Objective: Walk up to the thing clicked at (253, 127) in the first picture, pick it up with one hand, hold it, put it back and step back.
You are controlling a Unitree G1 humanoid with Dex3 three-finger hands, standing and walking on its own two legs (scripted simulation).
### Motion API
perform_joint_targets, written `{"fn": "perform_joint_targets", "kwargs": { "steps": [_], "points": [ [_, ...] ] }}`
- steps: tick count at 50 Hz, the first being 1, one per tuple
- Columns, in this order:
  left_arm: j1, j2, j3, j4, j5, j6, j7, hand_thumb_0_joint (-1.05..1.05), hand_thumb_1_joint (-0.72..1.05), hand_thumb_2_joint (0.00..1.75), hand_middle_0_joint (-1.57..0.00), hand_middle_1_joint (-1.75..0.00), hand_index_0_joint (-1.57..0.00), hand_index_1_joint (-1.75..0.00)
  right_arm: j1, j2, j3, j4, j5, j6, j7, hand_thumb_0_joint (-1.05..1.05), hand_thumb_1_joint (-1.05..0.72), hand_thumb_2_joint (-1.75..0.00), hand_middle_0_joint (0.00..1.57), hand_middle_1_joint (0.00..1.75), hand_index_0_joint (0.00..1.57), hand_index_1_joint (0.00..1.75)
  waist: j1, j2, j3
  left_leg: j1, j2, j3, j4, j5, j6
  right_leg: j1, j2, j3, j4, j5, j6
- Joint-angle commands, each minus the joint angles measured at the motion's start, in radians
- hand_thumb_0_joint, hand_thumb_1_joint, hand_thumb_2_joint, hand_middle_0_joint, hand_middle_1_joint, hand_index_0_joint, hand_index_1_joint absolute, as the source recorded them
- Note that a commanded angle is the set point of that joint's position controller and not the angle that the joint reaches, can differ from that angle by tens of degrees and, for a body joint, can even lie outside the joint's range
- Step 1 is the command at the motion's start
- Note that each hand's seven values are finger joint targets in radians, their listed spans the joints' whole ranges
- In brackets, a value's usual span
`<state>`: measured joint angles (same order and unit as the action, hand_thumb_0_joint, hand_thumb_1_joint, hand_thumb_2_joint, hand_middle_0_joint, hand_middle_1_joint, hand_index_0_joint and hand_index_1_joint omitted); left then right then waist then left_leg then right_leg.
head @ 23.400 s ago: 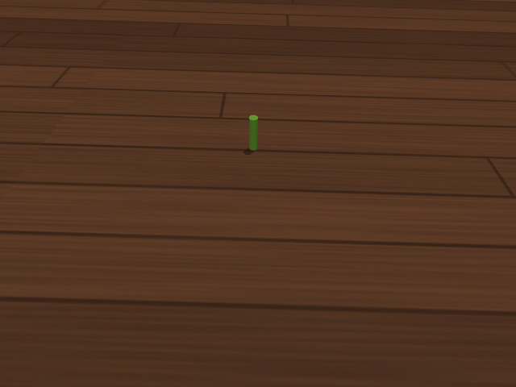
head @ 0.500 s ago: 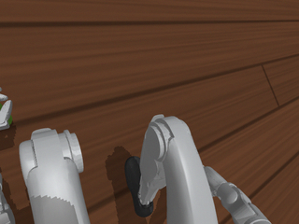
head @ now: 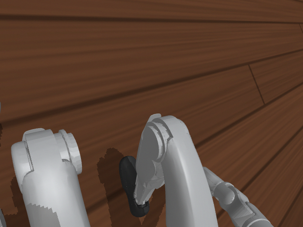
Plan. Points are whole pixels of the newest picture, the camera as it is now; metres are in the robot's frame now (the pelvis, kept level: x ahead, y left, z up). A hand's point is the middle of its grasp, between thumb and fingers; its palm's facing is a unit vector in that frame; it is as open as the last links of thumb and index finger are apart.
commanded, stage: lower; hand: left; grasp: from the side
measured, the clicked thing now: out of the picture +0.39 +0.30 -0.16
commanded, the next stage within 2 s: loosen in 0.28 s
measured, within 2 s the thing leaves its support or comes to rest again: rests again in 0.08 s
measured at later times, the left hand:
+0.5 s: hand out of the picture +0.38 +0.28 -0.17, palm faces +0.35 -0.94 +0.01, open 6.7 cm
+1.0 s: hand out of the picture +0.38 +0.28 -0.16, palm faces +0.35 -0.94 +0.02, open 15.1 cm
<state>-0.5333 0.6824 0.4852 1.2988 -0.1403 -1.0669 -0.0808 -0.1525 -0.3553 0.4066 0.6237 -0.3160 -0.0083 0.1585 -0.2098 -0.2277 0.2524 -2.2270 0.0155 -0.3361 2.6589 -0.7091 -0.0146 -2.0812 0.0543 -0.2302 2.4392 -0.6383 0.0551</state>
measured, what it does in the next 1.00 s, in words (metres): stands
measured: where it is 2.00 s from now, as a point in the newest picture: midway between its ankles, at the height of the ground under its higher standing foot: (100, 213)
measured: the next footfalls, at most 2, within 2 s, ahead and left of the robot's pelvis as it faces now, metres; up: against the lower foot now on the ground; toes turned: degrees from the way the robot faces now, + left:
none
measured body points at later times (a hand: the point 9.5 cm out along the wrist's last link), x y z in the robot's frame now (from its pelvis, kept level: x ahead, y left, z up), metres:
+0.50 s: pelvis +0.00 +0.00 +0.00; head +0.21 +0.19 +0.34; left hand +0.36 +0.33 -0.17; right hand +0.19 -0.24 -0.04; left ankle +0.08 +0.12 -0.25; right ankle +0.13 -0.12 -0.25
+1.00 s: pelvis +0.00 +0.00 +0.00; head +0.20 +0.19 +0.35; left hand +0.36 +0.33 -0.16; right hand +0.19 -0.23 -0.04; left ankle +0.08 +0.12 -0.25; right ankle +0.13 -0.12 -0.25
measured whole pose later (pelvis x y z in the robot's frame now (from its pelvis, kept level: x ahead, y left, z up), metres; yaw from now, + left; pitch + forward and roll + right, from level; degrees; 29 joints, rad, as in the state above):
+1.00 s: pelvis +0.00 +0.00 +0.00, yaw -1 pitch +12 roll -17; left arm -0.50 0.70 0.46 1.30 -0.16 -1.12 -0.05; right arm -0.17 -0.36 0.45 0.60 -0.32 -0.02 0.17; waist -0.20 -0.26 0.27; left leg -2.21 0.02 -0.37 2.67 -0.71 -0.01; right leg -2.06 0.07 -0.25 2.43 -0.62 0.06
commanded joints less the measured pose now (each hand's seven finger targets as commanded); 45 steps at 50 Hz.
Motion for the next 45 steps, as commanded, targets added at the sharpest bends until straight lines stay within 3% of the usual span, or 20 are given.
{"fn": "perform_joint_targets", "kwargs": {
  "steps": [1, 6, 9, 19, 20, 23, 24, 27, 28, 31, 32, 36, 42, 43, 45],
  "points": [
    [-0.2, 0.178, 0.017, -0.165, 0.0, -0.099, 0.018, 0.0, 0.45, 1.25, -1.34, -1.36, -1.35, -1.36, 0.031, -0.347, -0.108, -0.026, -0.003, 0.003, -0.019, 0.0, -0.9, -0.9, 0.2, 0.3, 0.2, 0.3, -0.065, 0.511, -0.596, 0.392, 0.043, 0.096, -0.342, 0.094, -0.017, 0.256, 0.036, -0.091, -0.175, 0.16, -0.071],
    [-0.203, 0.158, 0.001, -0.152, -0.001, -0.113, 0.034, 0.0, 0.5, 1.27, -1.34, -1.36, -1.34, -1.36, 0.019, -0.346, -0.1, -0.03, -0.008, 0.0, -0.017, 0.0, -0.9, -0.9, 0.2, 0.3, 0.2, 0.3, -0.079, 0.49, -0.572, 0.374, 0.042, 0.095, -0.332, 0.092, -0.013, 0.262, 0.039, -0.095, -0.182, 0.165, -0.067],
    [-0.181, 0.189, 0.011, -0.15, 0.008, -0.121, 0.039, 0.0, 0.48, 1.25, -1.33, -1.35, -1.33, -1.35, 0.015, -0.346, -0.094, -0.03, -0.011, -0.001, -0.016, 0.0, -0.9, -0.9, 0.2, 0.3, 0.2, 0.3, -0.068, 0.498, -0.58, 0.381, 0.044, 0.094, -0.331, 0.101, -0.013, 0.269, 0.043, -0.097, -0.178, 0.17, -0.07],
    [-0.143, 0.159, -0.005, -0.151, 0.0, -0.127, 0.044, 0.0, 0.52, 1.28, -1.35, -1.35, -1.34, -1.36, 0.001, -0.353, -0.091, -0.037, -0.011, -0.006, -0.013, 0.0, -0.89, -0.9, 0.2, 0.3, 0.2, 0.3, -0.069, 0.487, -0.567, 0.39, 0.047, 0.079, -0.338, 0.109, -0.018, 0.263, 0.045, -0.112, -0.171, 0.179, -0.068],
    [-0.141, 0.173, 0.004, -0.152, 0.001, -0.129, 0.046, 0.0, 0.49, 1.2, -1.38, -1.3, -1.38, -1.3, 0.003, -0.358, -0.093, -0.033, -0.01, -0.004, -0.014, 0.0, -0.91, -0.9, 0.2, 0.3, 0.2, 0.3, -0.065, 0.497, -0.561, 0.398, 0.049, 0.075, -0.344, 0.108, -0.021, 0.253, 0.044, -0.113, -0.166, 0.176, -0.069],
    [-0.157, 0.148, -0.024, -0.154, -0.007, -0.128, 0.04, 0.0, 0.35, 0.96, -1.18, -1.06, -1.19, -1.06, -0.003, -0.356, -0.091, -0.035, -0.01, -0.006, -0.013, 0.0, -0.91, -0.89, 0.2, 0.3, 0.2, 0.3, -0.08, 0.493, -0.547, 0.387, 0.05, 0.075, -0.34, 0.101, -0.018, 0.251, 0.045, -0.114, -0.169, 0.176, -0.068],
    [-0.148, 0.162, -0.002, -0.167, -0.013, -0.129, 0.042, 0.0, 0.3, 0.88, -1.15, -1.01, -1.15, -1.0, 0.004, -0.356, -0.091, -0.035, -0.011, -0.007, -0.015, 0.0, -0.91, -0.89, 0.2, 0.3, 0.2, 0.3, -0.068, 0.487, -0.567, 0.389, 0.047, 0.082, -0.33, 0.107, -0.016, 0.271, 0.049, -0.109, -0.176, 0.184, -0.067],
    [-0.16, 0.175, -0.01, -0.166, -0.006, -0.129, 0.041, 0.0, 0.08, 0.66, -0.94, -0.79, -0.95, -0.79, 0.001, -0.351, -0.089, -0.034, -0.012, -0.006, -0.015, 0.0, -0.91, -0.9, 0.2, 0.3, 0.2, 0.3, -0.07, 0.496, -0.555, 0.374, 0.047, 0.085, -0.334, 0.086, -0.014, 0.267, 0.051, -0.11, -0.179, 0.165, -0.07],
    [-0.154, 0.152, -0.025, -0.161, -0.008, -0.128, 0.039, 0.0, 0.03, 0.59, -0.88, -0.72, -0.87, -0.73, -0.007, -0.351, -0.091, -0.037, -0.008, -0.008, -0.014, 0.0, -0.91, -0.9, 0.2, 0.3, 0.2, 0.3, -0.074, 0.481, -0.539, 0.371, 0.048, 0.081, -0.336, 0.076, -0.013, 0.252, 0.049, -0.112, -0.179, 0.157, -0.068],
    [-0.149, 0.163, -0.014, -0.144, -0.006, -0.125, 0.039, 0.0, -0.14, 0.42, -0.75, -0.56, -0.74, -0.57, -0.002, -0.357, -0.09, -0.037, -0.008, -0.007, -0.014, 0.0, -0.92, -0.9, 0.2, 0.3, 0.2, 0.3, -0.072, 0.496, -0.531, 0.378, 0.052, 0.069, -0.352, 0.069, -0.019, 0.236, 0.047, -0.117, -0.17, 0.152, -0.07],
    [-0.136, 0.148, -0.03, -0.126, -0.008, -0.122, 0.037, 0.0, -0.19, 0.39, -0.72, -0.53, -0.71, -0.54, -0.002, -0.354, -0.086, -0.039, -0.009, -0.007, -0.014, 0.0, -0.92, -0.9, 0.2, 0.3, 0.2, 0.3, -0.076, 0.483, -0.54, 0.377, 0.049, 0.073, -0.342, 0.077, -0.016, 0.251, 0.051, -0.118, -0.176, 0.159, -0.069],
    [-0.13, 0.139, -0.029, -0.12, -0.018, -0.117, 0.033, 0.0, -0.33, 0.27, -0.58, -0.4, -0.57, -0.41, -0.005, -0.352, -0.085, -0.041, -0.007, -0.006, -0.015, 0.0, -0.92, -0.9, 0.2, 0.3, 0.2, 0.3, -0.072, 0.458, -0.535, 0.359, 0.046, 0.076, -0.334, 0.082, -0.012, 0.254, 0.052, -0.117, -0.183, 0.163, -0.068],
    [-0.138, 0.148, -0.032, -0.132, -0.016, -0.12, 0.033, 0.0, -0.43, 0.14, -0.4, -0.22, -0.38, -0.23, -0.01, -0.351, -0.083, -0.05, -0.007, -0.007, -0.015, 0.0, -0.92, -0.9, 0.2, 0.3, 0.2, 0.3, -0.068, 0.463, -0.534, 0.362, 0.048, 0.075, -0.338, 0.072, -0.012, 0.254, 0.055, -0.118, -0.184, 0.153, -0.07],
    [-0.133, 0.162, -0.016, -0.124, -0.013, -0.122, 0.036, 0.0, -0.46, 0.12, -0.37, -0.19, -0.35, -0.2, -0.007, -0.356, -0.082, -0.049, -0.006, -0.007, -0.015, 0.0, -0.92, -0.9, 0.2, 0.3, 0.2, 0.3, -0.065, 0.475, -0.523, 0.371, 0.05, 0.07, -0.347, 0.073, -0.016, 0.244, 0.052, -0.121, -0.176, 0.151, -0.07],
    [-0.144, 0.157, -0.03, -0.129, -0.013, -0.122, 0.034, 0.0, -0.5, 0.08, -0.3, -0.12, -0.28, -0.13, -0.015, -0.355, -0.084, -0.053, -0.006, -0.008, -0.015, 0.0, -0.92, -0.9, 0.2, 0.3, 0.2, 0.3, -0.071, 0.47, -0.512, 0.358, 0.05, 0.075, -0.344, 0.047, -0.011, 0.237, 0.054, -0.117, -0.185, 0.135, -0.07]
  ]
}}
